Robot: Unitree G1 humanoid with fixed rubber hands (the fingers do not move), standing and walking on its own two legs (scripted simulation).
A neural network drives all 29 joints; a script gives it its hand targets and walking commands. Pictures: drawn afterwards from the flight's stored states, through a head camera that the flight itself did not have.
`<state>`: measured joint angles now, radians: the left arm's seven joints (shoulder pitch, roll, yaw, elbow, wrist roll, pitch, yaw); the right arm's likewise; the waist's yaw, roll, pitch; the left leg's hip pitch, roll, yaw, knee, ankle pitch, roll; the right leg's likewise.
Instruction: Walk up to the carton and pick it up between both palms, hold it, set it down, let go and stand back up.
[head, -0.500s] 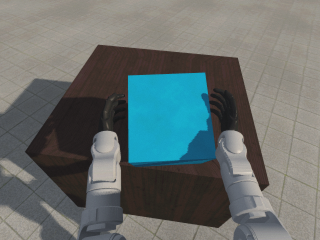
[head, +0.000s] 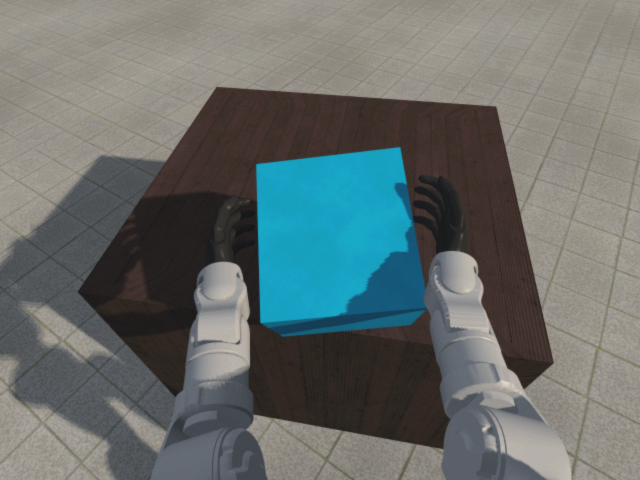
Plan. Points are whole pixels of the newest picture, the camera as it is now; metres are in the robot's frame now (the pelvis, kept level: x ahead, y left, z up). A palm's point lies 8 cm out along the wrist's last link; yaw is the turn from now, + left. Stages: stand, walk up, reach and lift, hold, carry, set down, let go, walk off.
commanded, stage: set down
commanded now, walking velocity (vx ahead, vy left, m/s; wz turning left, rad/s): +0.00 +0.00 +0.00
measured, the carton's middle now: (337, 248) +0.44 -0.04 +0.02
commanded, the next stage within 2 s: none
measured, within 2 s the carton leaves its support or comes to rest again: neither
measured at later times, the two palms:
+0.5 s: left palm (249, 249) +0.42 +0.09 +0.05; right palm (454, 234) +0.40 -0.20 +0.07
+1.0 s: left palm (251, 245) +0.43 +0.08 +0.05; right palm (452, 232) +0.41 -0.20 +0.07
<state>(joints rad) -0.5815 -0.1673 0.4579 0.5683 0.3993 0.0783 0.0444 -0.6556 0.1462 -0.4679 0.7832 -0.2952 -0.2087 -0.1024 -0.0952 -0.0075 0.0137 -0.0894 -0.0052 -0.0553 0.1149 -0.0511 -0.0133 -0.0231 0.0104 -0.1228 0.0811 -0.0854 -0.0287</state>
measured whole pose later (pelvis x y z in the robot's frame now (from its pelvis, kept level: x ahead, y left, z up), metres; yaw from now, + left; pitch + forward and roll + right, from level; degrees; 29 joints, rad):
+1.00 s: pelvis +0.03 +0.00 +0.00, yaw +0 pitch +13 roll +0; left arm -0.66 -0.18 0.52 0.79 0.43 -0.09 0.13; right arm -0.72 0.15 -0.66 0.84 -0.47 -0.27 -0.07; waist -0.11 0.03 -0.12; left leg -0.29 0.00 -0.04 0.13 -0.07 -0.01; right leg -0.21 0.01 -0.09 0.07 -0.09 -0.03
